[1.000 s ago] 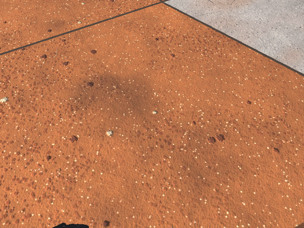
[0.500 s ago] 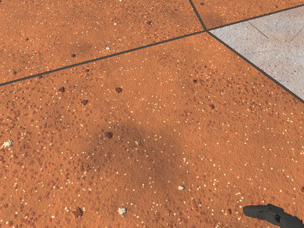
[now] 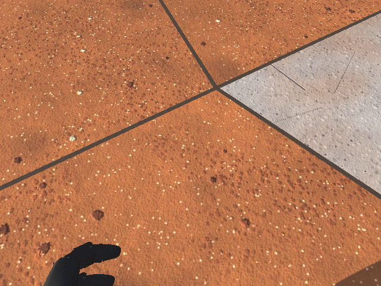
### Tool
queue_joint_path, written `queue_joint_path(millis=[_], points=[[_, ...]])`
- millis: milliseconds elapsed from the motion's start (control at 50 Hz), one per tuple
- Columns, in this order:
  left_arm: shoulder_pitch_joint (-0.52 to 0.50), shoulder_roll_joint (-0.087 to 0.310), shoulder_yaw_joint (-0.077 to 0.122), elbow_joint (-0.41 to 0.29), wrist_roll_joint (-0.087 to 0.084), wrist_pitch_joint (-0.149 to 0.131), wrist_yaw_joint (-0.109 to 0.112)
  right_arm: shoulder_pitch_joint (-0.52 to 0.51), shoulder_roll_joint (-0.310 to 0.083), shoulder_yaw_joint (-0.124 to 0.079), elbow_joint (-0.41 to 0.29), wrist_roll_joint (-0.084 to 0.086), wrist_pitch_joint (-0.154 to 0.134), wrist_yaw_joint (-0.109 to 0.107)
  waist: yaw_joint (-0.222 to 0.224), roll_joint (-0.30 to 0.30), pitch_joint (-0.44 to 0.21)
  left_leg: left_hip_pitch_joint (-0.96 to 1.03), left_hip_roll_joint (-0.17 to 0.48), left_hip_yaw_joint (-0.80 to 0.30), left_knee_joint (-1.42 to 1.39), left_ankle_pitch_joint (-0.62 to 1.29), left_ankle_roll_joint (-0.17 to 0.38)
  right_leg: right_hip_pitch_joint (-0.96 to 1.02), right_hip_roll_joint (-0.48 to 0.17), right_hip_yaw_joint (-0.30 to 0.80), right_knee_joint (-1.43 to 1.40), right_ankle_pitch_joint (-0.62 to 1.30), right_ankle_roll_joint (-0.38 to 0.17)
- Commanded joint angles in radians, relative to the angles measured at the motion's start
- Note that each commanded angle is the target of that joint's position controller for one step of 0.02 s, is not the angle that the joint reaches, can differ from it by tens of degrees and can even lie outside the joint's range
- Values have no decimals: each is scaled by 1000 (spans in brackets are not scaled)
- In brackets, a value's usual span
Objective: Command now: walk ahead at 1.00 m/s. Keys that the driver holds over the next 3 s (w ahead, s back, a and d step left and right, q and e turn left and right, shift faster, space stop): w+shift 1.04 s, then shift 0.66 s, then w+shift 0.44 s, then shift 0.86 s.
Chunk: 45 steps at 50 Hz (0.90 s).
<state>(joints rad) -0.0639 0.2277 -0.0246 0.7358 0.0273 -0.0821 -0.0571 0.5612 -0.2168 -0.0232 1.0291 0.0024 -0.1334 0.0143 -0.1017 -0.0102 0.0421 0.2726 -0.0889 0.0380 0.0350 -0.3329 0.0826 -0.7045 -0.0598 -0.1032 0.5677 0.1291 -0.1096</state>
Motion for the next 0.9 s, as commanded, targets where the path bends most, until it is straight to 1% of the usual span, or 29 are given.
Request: queue_joint_path(millis=[20, 40, 60, 80, 100, 120, 140, 160, 180, 200, 260, 340, 380, 420, 460, 500, 520, 540, 560, 580, 600, 620, 660, 680, 720, 760, 800, 840, 900], points=[[113, 137, 41, -21, 2, -9, 23, -24, -230, -40, -39, -22, 8, -27, 160, 130, -52, -121, 264, -13, 272, 1349, 29, 360, 127, -39, -18, -114, -43], [294, 174, 60, 33, -1, -7, 39, -52, -247, -45, -40, -35, 23, -37, 246, 149, -144, -139, 275, -10, 487, 1366, 32, 530, 141, -15, -13, -187, -60], [496, 207, 81, 98, 5, -2, 57, -103, -249, -47, -51, -40, 35, -42, 346, 134, -220, -243, 252, 9, 764, 1220, 33, 730, 99, 20, -45, -235, -83], [650, 288, 109, 126, 23, 4, 75, -102, -161, -31, -79, -46, 33, -36, 363, 1, -326, -460, 163, 15, 1163, 690, 47, 945, -118, 248, 12, -476, -111], [584, 317, 122, 120, 35, 6, 60, 47, -46, -8, -112, 25, 15, -10, 199, -314, -452, -871, -19, -89, 1528, -124, 7, 1194, -357, 885, -187, -657, -264], [492, 243, 123, 110, 10, 6, 43, -72, -141, -19, -131, 12, 10, -22, 215, -113, -340, -999, 66, -146, 1520, -40, 44, 1114, -296, 865, -274, -691, -233], [438, 181, 109, 120, 4, -5, 40, -195, -147, -21, -161, 8, 6, -20, 201, -28, -179, -1030, 108, -133, 1450, 43, 44, 952, -263, 688, -296, -568, -206], [416, 128, 100, 140, 12, -13, 38, -228, -122, -15, -171, -3, 8, -16, 161, 63, -86, -993, 140, -131, 1380, 61, 42, 794, -227, 578, -326, -451, -183], [406, 94, 88, 152, 13, -20, 42, -241, -97, -10, -179, -23, 21, -6, 119, 75, -46, -941, 166, -142, 1330, 68, 37, 673, -176, 487, -349, -422, -147], [409, 79, 80, 171, 9, -26, 47, -210, -71, -2, -182, -37, 39, 8, 77, 29, -31, -892, 181, -138, 1286, 65, 21, 582, -158, 440, -382, -433, -137], [444, 94, 79, 201, -19, -51, 46, -332, -57, 8, -239, -53, 64, 31, 60, -8, 69, -965, 232, -87, 1147, 107, -19, 477, -104, 320, -484, -386, -122], [490, 119, 83, 202, -34, -69, 33, -559, -56, 31, -330, -39, 49, 50, 101, 15, 118, -843, 210, 27, 718, 426, -22, 406, -16, 141, -552, -60, -85], [532, 160, 89, 216, -43, -79, 37, -618, -62, 35, -347, -24, 47, 54, 123, -4, 124, -753, 178, 56, 600, 555, -1, 465, -58, 134, -620, 70, -77], [568, 179, 88, 233, -37, -73, 41, -644, -89, 29, -357, -24, 47, 45, 134, -18, 105, -772, 139, 83, 521, 545, 25, 661, -75, 99, -576, 318, -55], [588, 216, 91, 243, -19, -57, 54, -599, -126, 14, -350, -37, 46, 30, 100, -71, 14, -712, 62, 111, 509, 400, 52, 824, -105, 77, -405, 719, -34], [554, 258, 101, 246, 8, -24, 77, -294, -194, -20, -262, -36, 48, 3, -54, -122, -161, -415, 16, 79, 514, 240, 84, 825, -126, 64, -12, 838, -17], [514, 245, 99, 232, 14, -16, 82, -90, -241, -43, -202, -45, 53, -15, -149, -106, -243, -184, 86, 15, 522, 171, 107, 671, -93, 52, 283, 646, -11], [560, 110, 71, 191, 0, -23, 68, 13, -341, -72, -183, -69, 56, -32, -106, 112, -359, 66, 349, -315, 524, -72, 152, 377, 23, 48, 697, -21, -6], [664, 74, 63, 172, -56, -40, 52, -21, -352, -83, -181, -64, 58, -13, -13, 321, -499, 238, 516, -883, 302, -193, 271, 78, 165, 184, 976, -600, 10], [513, 142, 72, 145, -41, -42, 64, -132, -272, -78, -187, -45, 55, -1, -7, 137, -328, 130, 440, -761, 261, -190, 226, -39, 66, 211, 964, -492, -18], [408, 141, 70, 121, -34, -45, 61, -179, -204, -64, -177, -36, 44, 3, 2, 39, -180, -50, 405, -584, 245, -56, 202, -47, 29, 194, 891, -412, -15], [380, 116, 63, 114, -22, -41, 55, -208, -162, -55, -164, -44, 37, 4, 43, -29, -105, -194, 363, -478, 217, 29, 176, -4, -4, 195, 820, -396, -12], [399, 70, 52, 104, 8, -8, 32, -212, -99, -31, -132, -36, 28, -4, 122, 10, -45, -397, 299, -346, 155, 46, 137, 91, -41, 199, 732, -397, 12], [376, 54, 48, 92, 14, 5, 24, -190, -84, -27, -116, -26, 18, -3, 131, 24, -7, -437, 275, -303, 129, 84, 129, 83, -56, 187, 696, -404, 23], [275, 52, 39, 40, 22, 17, 9, -178, -124, -35, -105, -11, 6, -2, 138, 53, 57, -497, 262, -246, 44, 79, 142, 9, -87, 145, 593, -343, 50], [140, 66, 32, -15, 17, 13, 4, -154, -127, -34, -102, -9, -2, 7, 117, 39, 114, -524, 211, -147, 3, 236, 136, -7, -90, 91, 403, -203, 62], [59, 54, 19, -43, 6, 2, -8, -137, -140, -37, -102, 4, -13, 9, 101, 19, 119, -564, 174, -69, -35, 370, 109, 134, -60, 35, 171, -26, 52], [6, 58, 15, -59, -6, 0, -12, -95, -181, -44, -88, 12, -22, 6, 84, 28, 127, -494, 217, -58, -99, 508, 103, 214, -30, 11, 61, 89, 29], [-2, 104, 28, -66, 2, -2, 6, -55, -217, -44, -66, 0, -11, -3, 89, 54, 66, -216, 246, -9, 21, 972, 74, 225, 46, -32, -23, 13, -12]])
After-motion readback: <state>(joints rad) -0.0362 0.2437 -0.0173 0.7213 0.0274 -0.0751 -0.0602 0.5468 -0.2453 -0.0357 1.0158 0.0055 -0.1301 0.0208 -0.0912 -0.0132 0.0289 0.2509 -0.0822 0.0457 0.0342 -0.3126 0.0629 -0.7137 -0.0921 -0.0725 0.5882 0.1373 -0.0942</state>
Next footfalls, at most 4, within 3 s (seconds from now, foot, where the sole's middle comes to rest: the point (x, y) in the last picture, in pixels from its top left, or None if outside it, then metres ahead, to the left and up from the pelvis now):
0.06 right None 0.29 -0.09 -0.76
0.52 left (153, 210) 0.74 0.09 -0.76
0.98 right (189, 118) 1.20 -0.09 -0.76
1.38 left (150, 69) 1.56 0.08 -0.76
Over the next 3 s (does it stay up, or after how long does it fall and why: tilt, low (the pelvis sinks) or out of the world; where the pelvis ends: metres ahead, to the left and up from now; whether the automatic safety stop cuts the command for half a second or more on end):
stays up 1.83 0.03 0.01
